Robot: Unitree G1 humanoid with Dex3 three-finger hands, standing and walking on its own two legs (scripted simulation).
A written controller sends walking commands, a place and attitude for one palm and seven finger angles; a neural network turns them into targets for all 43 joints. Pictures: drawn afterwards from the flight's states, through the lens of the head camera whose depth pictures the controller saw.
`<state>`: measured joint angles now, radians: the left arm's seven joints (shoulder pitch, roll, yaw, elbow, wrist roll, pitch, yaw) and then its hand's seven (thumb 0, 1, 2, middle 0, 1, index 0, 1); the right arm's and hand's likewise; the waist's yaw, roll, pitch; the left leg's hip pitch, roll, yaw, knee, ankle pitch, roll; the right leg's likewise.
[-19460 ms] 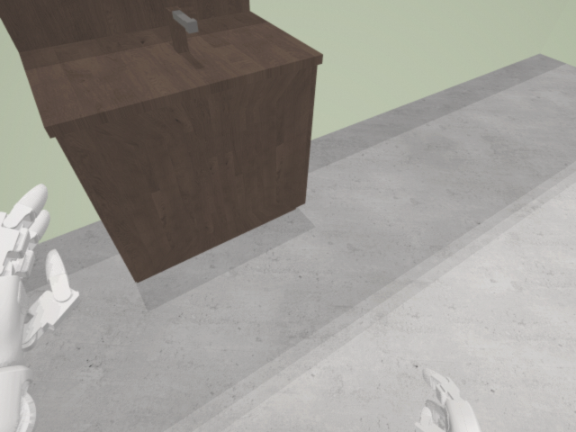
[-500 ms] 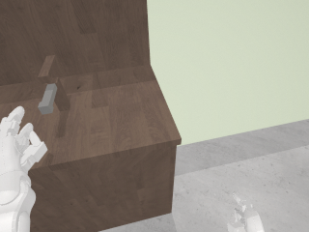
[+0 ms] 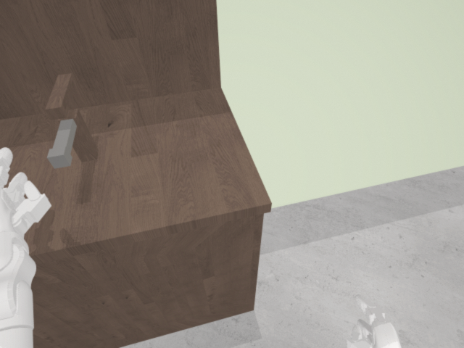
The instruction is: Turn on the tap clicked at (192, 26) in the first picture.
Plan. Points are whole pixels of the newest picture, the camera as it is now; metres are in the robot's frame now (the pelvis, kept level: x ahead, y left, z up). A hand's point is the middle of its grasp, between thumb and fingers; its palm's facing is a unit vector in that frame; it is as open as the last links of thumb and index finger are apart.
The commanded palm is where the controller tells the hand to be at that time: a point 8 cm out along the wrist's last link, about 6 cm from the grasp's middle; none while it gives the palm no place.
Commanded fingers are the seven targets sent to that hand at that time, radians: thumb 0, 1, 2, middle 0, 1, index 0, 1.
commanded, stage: reach beside the lever's end, fingers flat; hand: left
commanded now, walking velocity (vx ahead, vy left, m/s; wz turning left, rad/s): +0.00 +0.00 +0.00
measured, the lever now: (60, 157) +0.38 +0.37 +0.13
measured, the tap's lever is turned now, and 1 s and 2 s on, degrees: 0 0 2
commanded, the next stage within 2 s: push the lever round in 0.94 s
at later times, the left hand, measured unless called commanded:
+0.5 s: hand (46, 184) +0.32 +0.36 +0.13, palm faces +0.58 -0.81 -0.10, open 7.8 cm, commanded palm +0.28 +0.40 +0.12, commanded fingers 0.00 0.90 0.90 -0.15 -0.15 -0.15 -0.15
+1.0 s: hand (49, 179) +0.34 +0.37 +0.11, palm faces +0.59 -0.80 -0.11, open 7.8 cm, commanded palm +0.29 +0.40 +0.12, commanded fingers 0.00 0.90 0.90 -0.15 -0.15 -0.15 -0.15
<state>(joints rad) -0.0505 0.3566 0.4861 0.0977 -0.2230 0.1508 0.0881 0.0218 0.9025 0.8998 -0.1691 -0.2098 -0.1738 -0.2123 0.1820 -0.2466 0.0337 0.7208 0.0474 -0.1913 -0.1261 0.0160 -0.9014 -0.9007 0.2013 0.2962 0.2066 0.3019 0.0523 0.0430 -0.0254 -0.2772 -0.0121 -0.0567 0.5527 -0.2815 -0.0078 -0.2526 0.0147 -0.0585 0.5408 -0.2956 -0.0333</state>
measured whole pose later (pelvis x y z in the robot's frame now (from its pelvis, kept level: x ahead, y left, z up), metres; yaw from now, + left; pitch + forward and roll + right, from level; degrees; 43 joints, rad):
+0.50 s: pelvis +0.00 +0.01 +0.00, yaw +0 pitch +3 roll -1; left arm -0.22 0.43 0.55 0.40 -0.18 0.01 0.02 0.02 0.90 0.90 -0.15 -0.15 -0.15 -0.15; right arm 0.26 -0.26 0.02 0.73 0.05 -0.17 -0.11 0.02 -0.90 -0.90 0.20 0.30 0.21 0.30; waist 0.02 0.04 -0.04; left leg -0.36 -0.01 -0.05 0.60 -0.30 0.00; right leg -0.32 0.01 -0.05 0.57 -0.30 -0.02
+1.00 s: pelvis +0.01 +0.01 -0.01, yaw -1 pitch +6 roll -1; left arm -0.25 0.47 0.61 0.51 -0.16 -0.05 0.01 0.02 0.90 0.90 -0.15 -0.15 -0.15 -0.15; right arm 0.30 -0.27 0.00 0.71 0.04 -0.12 -0.09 0.01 -0.90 -0.90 0.20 0.30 0.21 0.30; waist -0.01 0.04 -0.05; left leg -0.39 0.00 -0.04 0.62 -0.33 0.00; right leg -0.36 0.03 -0.04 0.57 -0.31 -0.02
